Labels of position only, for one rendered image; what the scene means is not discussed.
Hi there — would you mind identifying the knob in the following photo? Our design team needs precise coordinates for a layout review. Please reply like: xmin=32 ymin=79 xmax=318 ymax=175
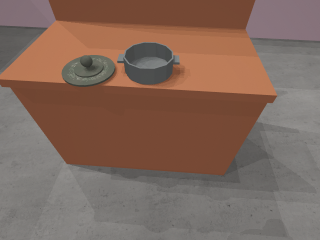
xmin=80 ymin=55 xmax=93 ymax=68

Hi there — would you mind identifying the lid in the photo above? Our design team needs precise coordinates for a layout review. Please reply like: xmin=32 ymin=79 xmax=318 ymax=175
xmin=61 ymin=55 xmax=115 ymax=87

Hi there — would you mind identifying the pot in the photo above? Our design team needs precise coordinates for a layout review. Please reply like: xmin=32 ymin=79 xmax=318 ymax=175
xmin=117 ymin=42 xmax=180 ymax=85

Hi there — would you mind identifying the table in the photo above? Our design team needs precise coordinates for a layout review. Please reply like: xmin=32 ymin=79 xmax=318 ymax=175
xmin=0 ymin=0 xmax=278 ymax=176

